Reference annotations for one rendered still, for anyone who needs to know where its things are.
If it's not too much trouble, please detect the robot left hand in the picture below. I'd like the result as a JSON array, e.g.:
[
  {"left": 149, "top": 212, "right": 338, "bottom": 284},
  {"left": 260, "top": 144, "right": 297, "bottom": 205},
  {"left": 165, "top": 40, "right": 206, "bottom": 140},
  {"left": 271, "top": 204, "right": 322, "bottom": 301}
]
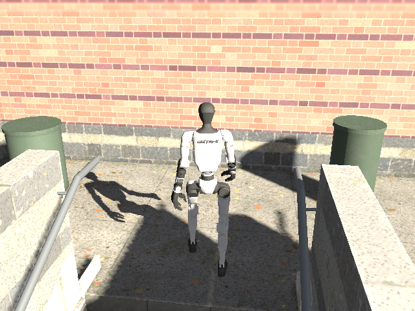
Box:
[{"left": 171, "top": 191, "right": 187, "bottom": 211}]

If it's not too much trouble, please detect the left robot forearm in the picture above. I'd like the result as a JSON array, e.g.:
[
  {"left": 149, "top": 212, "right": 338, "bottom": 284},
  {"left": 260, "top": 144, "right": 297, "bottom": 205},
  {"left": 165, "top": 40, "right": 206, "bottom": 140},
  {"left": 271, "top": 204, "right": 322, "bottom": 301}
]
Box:
[{"left": 173, "top": 159, "right": 186, "bottom": 193}]

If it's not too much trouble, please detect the robot right upper arm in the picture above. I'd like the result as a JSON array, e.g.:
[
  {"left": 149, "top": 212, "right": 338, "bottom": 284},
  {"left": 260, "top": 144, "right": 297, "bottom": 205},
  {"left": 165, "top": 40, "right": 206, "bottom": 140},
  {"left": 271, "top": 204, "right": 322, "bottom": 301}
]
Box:
[{"left": 220, "top": 130, "right": 235, "bottom": 163}]

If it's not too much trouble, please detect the robot left upper arm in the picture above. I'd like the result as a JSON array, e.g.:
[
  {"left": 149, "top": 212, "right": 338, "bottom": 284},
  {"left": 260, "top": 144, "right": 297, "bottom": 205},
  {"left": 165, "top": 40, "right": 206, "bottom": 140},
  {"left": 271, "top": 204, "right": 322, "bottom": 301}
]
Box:
[{"left": 180, "top": 131, "right": 194, "bottom": 168}]

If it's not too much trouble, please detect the right robot forearm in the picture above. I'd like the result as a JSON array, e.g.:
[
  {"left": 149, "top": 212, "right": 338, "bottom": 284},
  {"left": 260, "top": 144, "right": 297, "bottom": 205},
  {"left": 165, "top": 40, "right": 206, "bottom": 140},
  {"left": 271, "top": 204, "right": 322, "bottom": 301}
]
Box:
[{"left": 228, "top": 154, "right": 236, "bottom": 174}]

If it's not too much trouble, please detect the robot right hand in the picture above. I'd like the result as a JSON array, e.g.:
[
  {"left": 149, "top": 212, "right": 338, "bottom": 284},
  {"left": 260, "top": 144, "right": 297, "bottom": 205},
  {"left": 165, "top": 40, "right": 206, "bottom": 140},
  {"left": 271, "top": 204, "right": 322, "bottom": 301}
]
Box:
[{"left": 221, "top": 170, "right": 236, "bottom": 181}]

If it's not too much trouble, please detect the robot left thigh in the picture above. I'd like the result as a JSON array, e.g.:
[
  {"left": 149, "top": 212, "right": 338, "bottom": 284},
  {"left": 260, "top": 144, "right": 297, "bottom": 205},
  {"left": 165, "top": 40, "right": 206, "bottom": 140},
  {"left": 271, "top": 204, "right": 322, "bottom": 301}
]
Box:
[{"left": 186, "top": 180, "right": 199, "bottom": 217}]

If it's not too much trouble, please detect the robot thigh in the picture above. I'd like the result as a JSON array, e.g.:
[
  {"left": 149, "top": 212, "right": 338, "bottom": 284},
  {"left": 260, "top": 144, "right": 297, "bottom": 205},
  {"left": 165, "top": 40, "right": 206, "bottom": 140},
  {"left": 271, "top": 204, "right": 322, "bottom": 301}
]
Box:
[
  {"left": 186, "top": 180, "right": 199, "bottom": 217},
  {"left": 217, "top": 182, "right": 230, "bottom": 235}
]

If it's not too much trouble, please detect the robot right thigh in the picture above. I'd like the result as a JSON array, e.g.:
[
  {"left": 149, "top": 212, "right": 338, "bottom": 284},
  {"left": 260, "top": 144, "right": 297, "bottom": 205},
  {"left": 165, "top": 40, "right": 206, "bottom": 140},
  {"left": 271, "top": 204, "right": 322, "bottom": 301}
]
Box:
[{"left": 217, "top": 182, "right": 230, "bottom": 235}]

